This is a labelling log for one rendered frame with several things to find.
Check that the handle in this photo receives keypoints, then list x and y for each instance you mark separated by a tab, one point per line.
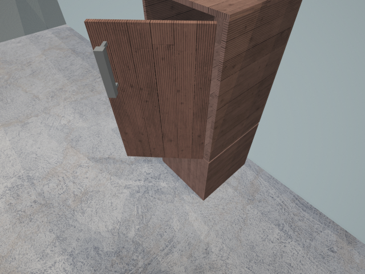
104	66

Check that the cupboard door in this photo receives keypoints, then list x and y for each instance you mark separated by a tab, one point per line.
163	69

